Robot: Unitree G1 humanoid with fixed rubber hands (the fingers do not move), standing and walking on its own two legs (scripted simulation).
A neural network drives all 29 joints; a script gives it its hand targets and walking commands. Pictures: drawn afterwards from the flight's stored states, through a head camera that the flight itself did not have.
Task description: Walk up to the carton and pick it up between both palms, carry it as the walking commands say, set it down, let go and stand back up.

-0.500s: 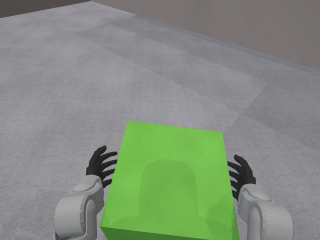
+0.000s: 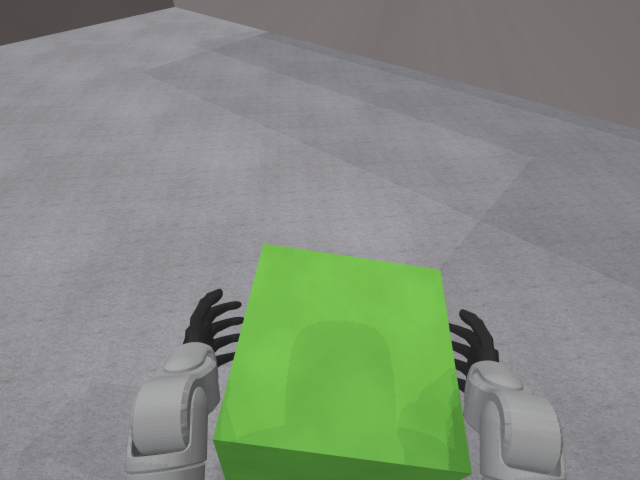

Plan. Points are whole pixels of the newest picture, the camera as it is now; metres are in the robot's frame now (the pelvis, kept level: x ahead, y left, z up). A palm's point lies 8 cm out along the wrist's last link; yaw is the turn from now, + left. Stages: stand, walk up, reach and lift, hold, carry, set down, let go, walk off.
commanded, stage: carry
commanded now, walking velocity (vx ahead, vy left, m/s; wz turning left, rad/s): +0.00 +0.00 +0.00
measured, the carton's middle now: (334, 376) +0.27 +0.00 -0.01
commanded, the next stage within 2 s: hold in 1.96 s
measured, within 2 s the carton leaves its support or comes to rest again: neither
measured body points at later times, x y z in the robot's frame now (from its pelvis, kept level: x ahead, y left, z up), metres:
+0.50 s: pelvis +0.00 -0.01 +0.00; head +0.00 -0.01 +0.45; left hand +0.28 +0.15 +0.05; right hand +0.27 -0.18 +0.04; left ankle +0.04 +0.09 -0.73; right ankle +0.06 -0.12 -0.73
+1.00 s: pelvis +0.03 -0.02 +0.00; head +0.02 -0.02 +0.45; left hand +0.30 +0.14 +0.05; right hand +0.30 -0.18 +0.04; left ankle +0.04 +0.09 -0.73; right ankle +0.06 -0.12 -0.73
